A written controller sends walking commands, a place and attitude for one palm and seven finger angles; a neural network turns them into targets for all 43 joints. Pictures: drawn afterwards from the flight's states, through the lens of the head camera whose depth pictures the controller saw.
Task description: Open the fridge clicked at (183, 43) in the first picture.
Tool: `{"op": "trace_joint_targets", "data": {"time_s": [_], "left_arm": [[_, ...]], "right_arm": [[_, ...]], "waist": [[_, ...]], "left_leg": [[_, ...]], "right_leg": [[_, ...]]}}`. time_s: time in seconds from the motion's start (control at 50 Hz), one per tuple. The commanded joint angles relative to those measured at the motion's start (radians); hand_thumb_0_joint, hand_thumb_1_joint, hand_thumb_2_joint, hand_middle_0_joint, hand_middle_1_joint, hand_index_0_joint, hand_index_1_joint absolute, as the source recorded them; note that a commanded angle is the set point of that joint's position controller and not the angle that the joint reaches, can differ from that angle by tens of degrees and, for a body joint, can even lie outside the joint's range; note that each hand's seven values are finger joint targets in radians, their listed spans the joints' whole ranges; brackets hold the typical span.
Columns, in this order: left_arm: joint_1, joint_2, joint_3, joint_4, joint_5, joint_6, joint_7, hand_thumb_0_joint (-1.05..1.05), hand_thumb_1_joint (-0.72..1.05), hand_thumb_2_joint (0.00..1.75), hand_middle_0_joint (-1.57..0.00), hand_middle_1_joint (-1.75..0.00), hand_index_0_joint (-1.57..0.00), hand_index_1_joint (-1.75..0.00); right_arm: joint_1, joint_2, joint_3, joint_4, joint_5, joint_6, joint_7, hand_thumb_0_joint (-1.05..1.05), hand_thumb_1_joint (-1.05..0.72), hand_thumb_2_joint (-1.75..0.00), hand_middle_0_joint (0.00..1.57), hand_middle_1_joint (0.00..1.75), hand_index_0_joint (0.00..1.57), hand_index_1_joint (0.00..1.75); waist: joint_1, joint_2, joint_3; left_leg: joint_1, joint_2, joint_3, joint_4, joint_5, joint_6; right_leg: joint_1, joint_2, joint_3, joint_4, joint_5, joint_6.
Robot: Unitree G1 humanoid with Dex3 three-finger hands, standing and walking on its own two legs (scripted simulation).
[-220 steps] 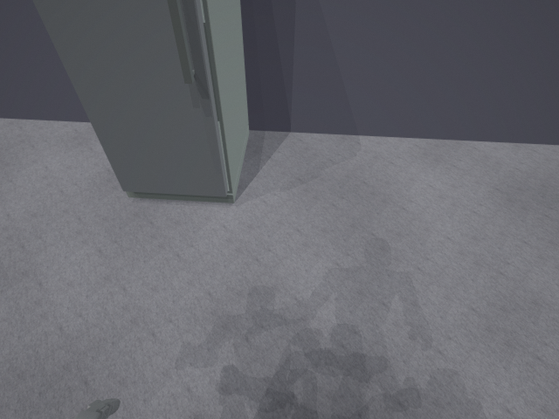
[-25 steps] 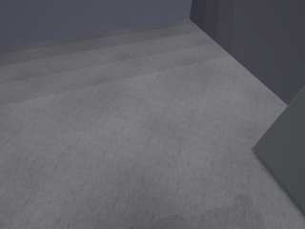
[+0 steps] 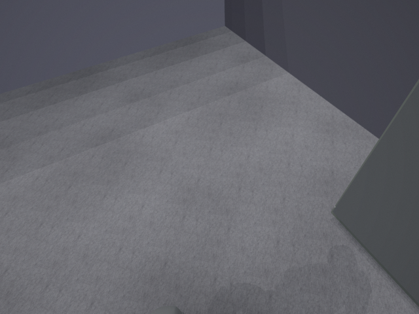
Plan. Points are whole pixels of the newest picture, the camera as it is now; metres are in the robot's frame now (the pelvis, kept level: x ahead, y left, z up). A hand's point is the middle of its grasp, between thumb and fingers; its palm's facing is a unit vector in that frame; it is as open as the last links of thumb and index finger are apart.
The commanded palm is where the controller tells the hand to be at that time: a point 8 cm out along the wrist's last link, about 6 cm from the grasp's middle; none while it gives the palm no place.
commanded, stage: turn to face it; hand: right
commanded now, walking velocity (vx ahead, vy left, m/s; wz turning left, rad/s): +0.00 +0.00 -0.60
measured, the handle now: out of the picture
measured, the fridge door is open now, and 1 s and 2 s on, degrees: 0 0 0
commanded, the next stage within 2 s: take the last steps up to it in 1.48 s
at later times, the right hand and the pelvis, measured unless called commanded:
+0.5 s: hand out of the picture +0.11 -0.16 -0.14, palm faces +0.29 +0.92 -0.27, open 7.4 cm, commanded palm none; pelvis +0.04 +0.05 +0.00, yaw -17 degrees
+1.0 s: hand out of the picture -0.07 -0.19 -0.17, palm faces +0.62 +0.73 -0.28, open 7.4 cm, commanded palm none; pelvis +0.03 +0.03 +0.00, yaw -37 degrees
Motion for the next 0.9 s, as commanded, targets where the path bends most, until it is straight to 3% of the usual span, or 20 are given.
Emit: {"op": "trace_joint_targets", "data": {"time_s": [0.0,0.14,0.22,0.3,0.34,0.36,0.38,0.4,0.42,0.46,0.5,0.62,0.68,0.72,0.76,0.78,0.8,0.82,0.84,0.88], "left_arm": [[0.061,0.176,0.036,-0.054,0.003,-0.005,0.006,0.0,0.9,0.9,-0.2,-0.3,-0.2,-0.3],[0.08,0.208,0.063,-0.076,0.009,0.021,-0.002,0.0,0.9,0.9,-0.2,-0.3,-0.2,-0.3],[0.097,0.224,0.074,-0.089,0.014,0.031,-0.002,0.0,0.9,0.9,-0.2,-0.3,-0.2,-0.3],[0.074,0.24,0.086,-0.114,0.014,0.039,-0.005,0.0,0.9,0.9,-0.2,-0.3,-0.2,-0.3],[0.04,0.234,0.089,-0.133,0.006,0.045,-0.01,0.0,0.9,0.9,-0.2,-0.3,-0.2,-0.3],[0.029,0.204,0.086,-0.146,-0.001,0.047,-0.015,0.0,0.9,0.9,-0.2,-0.3,-0.2,-0.3],[0.041,0.137,0.077,-0.167,-0.01,0.048,-0.022,0.0,0.9,0.9,-0.2,-0.3,-0.2,-0.3],[0.04,0.155,0.081,-0.183,0.006,0.047,-0.02,0.0,0.9,0.9,-0.2,-0.3,-0.2,-0.3],[0.026,0.172,0.083,-0.171,0.013,0.062,-0.022,0.0,0.9,0.9,-0.2,-0.3,-0.2,-0.3],[0.043,0.162,0.08,-0.14,0.012,0.075,-0.033,0.0,0.9,0.9,-0.2,-0.3,-0.2,-0.3],[0.049,0.148,0.069,-0.137,0.007,0.077,-0.039,0.0,0.9,0.9,-0.2,-0.3,-0.2,-0.3],[-0.09,0.146,0.046,-0.18,0.003,0.078,-0.044,0.0,0.9,0.9,-0.2,-0.3,-0.2,-0.3],[-0.112,0.152,0.038,-0.189,-0.002,0.072,-0.045,0.0,0.9,0.9,-0.2,-0.3,-0.2,-0.3],[-0.095,0.165,0.036,-0.19,-0.002,0.066,-0.042,0.0,0.9,0.9,-0.2,-0.3,-0.2,-0.3],[-0.01,0.212,0.048,-0.174,0.003,0.055,-0.039,0.0,0.9,0.9,-0.2,-0.3,-0.2,-0.3],[0.064,0.304,0.071,-0.163,0.009,0.044,-0.036,0.0,0.9,0.9,-0.2,-0.3,-0.2,-0.3],[0.135,0.411,0.097,-0.151,0.003,0.041,-0.03,0.0,0.9,0.9,-0.2,-0.3,-0.2,-0.3],[0.176,0.401,0.093,-0.12,-0.005,0.043,-0.021,0.0,0.9,0.9,-0.2,-0.3,-0.2,-0.3],[0.138,0.375,0.09,-0.127,-0.001,0.04,-0.008,0.0,0.9,0.9,-0.2,-0.3,-0.2,-0.3],[0.007,0.308,0.068,-0.161,0.005,0.038,-0.003,0.0,0.9,0.9,-0.2,-0.3,-0.2,-0.3]], "right_arm": [[0.044,-0.058,-0.03,-0.087,-0.007,-0.003,-0.007,0.0,-0.9,-0.9,0.2,0.3,0.2,0.3],[-0.076,-0.074,-0.04,-0.178,-0.006,0.013,-0.013,0.0,-0.9,-0.9,0.2,0.3,0.2,0.3],[-0.132,-0.079,-0.04,-0.224,-0.001,0.013,-0.015,0.0,-0.9,-0.9,0.2,0.3,0.2,0.3],[-0.1,-0.084,-0.034,-0.246,0.008,0.006,-0.02,0.0,-0.9,-0.9,0.2,0.3,0.2,0.3],[-0.031,-0.104,-0.038,-0.236,0.012,0.001,-0.025,0.0,-0.9,-0.9,0.2,0.3,0.2,0.3],[0.012,-0.143,-0.047,-0.235,0.006,-0.005,-0.03,0.0,-0.9,-0.9,0.2,0.3,0.2,0.3],[0.014,-0.239,-0.061,-0.246,-0.011,-0.015,-0.039,0.0,-0.9,-0.9,0.2,0.3,0.2,0.3],[-0.04,-0.271,-0.055,-0.271,-0.009,-0.009,-0.037,0.0,-0.9,-0.9,0.2,0.3,0.2,0.3],[-0.091,-0.233,-0.055,-0.285,-0.005,-0.016,-0.039,0.0,-0.9,-0.9,0.2,0.3,0.2,0.3],[-0.159,-0.169,-0.03,-0.292,-0.003,-0.023,-0.033,0.0,-0.9,-0.9,0.2,0.3,0.2,0.3],[-0.144,-0.159,-0.027,-0.287,-0.007,-0.028,-0.033,0.0,-0.9,-0.9,0.2,0.3,0.2,0.3],[-0.009,-0.223,-0.039,-0.237,-0.013,-0.013,-0.026,0.0,-0.9,-0.9,0.2,0.3,0.2,0.3],[0.013,-0.251,-0.046,-0.224,-0.015,-0.006,-0.022,0.0,-0.9,-0.9,0.2,0.3,0.2,0.3],[0.008,-0.266,-0.053,-0.224,-0.014,-0.001,-0.021,0.0,-0.9,-0.9,0.2,0.3,0.2,0.3],[-0.011,-0.266,-0.055,-0.23,-0.003,0.002,-0.014,0.0,-0.9,-0.9,0.2,0.3,0.2,0.3],[-0.009,-0.23,-0.051,-0.25,0.004,0.004,-0.009,0.0,-0.9,-0.9,0.2,0.3,0.2,0.3],[-0.04,-0.16,-0.028,-0.299,0.007,0.002,-0.001,0.0,-0.9,-0.9,0.2,0.3,0.2,0.3],[-0.104,-0.173,-0.026,-0.314,-0.001,0.017,-0.012,0.0,-0.9,-0.9,0.2,0.3,0.2,0.3],[-0.124,-0.157,-0.033,-0.304,0.005,0.017,-0.016,0.0,-0.9,-0.9,0.2,0.3,0.2,0.3],[-0.115,-0.169,-0.038,-0.279,0.004,0.016,-0.005,0.0,-0.9,-0.9,0.2,0.3,0.2,0.3]], "waist": [[0.007,-0.136,-0.145],[0.036,-0.151,-0.108],[0.05,-0.161,-0.114],[0.034,-0.172,-0.157],[-0.002,-0.165,-0.172],[-0.023,-0.083,-0.178],[-0.023,0.199,-0.156],[-0.009,0.223,-0.117],[0.009,0.181,-0.091],[0.053,0.108,-0.023],[0.051,0.121,-0.039],[-0.026,0.164,-0.069],[-0.04,0.207,-0.094],[-0.028,0.214,-0.108],[0.031,0.133,-0.156],[0.07,-0.084,-0.225],[0.108,-0.366,-0.249],[0.123,-0.264,-0.246],[0.111,-0.289,-0.221],[0.056,-0.217,-0.14]], "left_leg": [[-0.077,0.031,-0.045,0.011,0.09,-0.025],[-0.115,0.014,-0.054,-0.129,0.071,-0.044],[-0.082,-0.014,-0.068,-0.225,0.023,-0.035],[0.051,-0.056,-0.063,-0.408,0.026,-0.018],[0.225,-0.058,-0.05,-0.621,0.156,-0.005],[0.358,0.015,-0.107,-0.764,0.198,0.022],[0.467,0.284,-0.374,-0.883,0.176,0.112],[0.329,0.44,-0.417,-0.872,0.281,0.199],[0.254,0.391,-0.358,-0.858,0.342,0.203],[0.203,0.28,-0.175,-0.795,0.49,0.171],[0.249,0.253,-0.073,-0.753,0.631,0.156],[0.355,0.27,-0.001,-0.691,0.743,0.155],[0.384,0.284,0.023,-0.65,0.782,0.146],[0.36,0.295,0.044,-0.607,0.772,0.13],[0.279,0.27,0.106,-0.448,0.711,0.07],[0.076,0.196,0.138,-0.226,0.478,0.009],[-0.196,0.073,0.107,-0.012,-0.215,-0.054],[-0.21,0.077,-0.006,0.06,-0.233,-0.044],[-0.228,0.075,-0.036,0.086,-0.182,-0.046],[-0.181,0.07,-0.048,0.07,-0.058,-0.048]], "right_leg": [[0.13,-0.219,0.299,-0.294,0.184,-0.061],[0.145,-0.202,0.397,-0.295,0.045,-0.085],[0.152,-0.197,0.476,-0.265,0.095,-0.099],[0.138,-0.166,0.52,-0.201,0.246,-0.091],[0.044,-0.114,0.492,-0.157,0.197,-0.037],[-0.068,-0.057,0.446,-0.081,0.071,0.019],[-0.284,0.079,0.259,0.141,-0.185,0.105],[-0.295,0.1,0.167,0.368,-0.365,0.126],[-0.275,0.056,0.194,0.511,-0.334,0.125],[-0.267,0.014,0.166,0.649,-0.217,0.145],[-0.254,0.001,0.131,0.638,-0.187,0.162],[-0.169,-0.001,0.045,0.353,-0.234,0.168],[-0.097,0.01,0.008,0.219,-0.239,0.149],[-0.022,0.014,-0.012,0.119,-0.201,0.136],[0.17,0.013,-0.009,-0.099,-0.017,0.113],[0.392,-0.139,0.187,-0.164,0.244,0.044],[0.514,-0.397,0.497,-0.145,0.732,-0.111],[0.458,-0.41,0.454,-0.132,0.733,-0.154],[0.415,-0.359,0.441,-0.127,0.664,-0.147],[0.282,-0.256,0.333,-0.143,0.531,-0.089]]}}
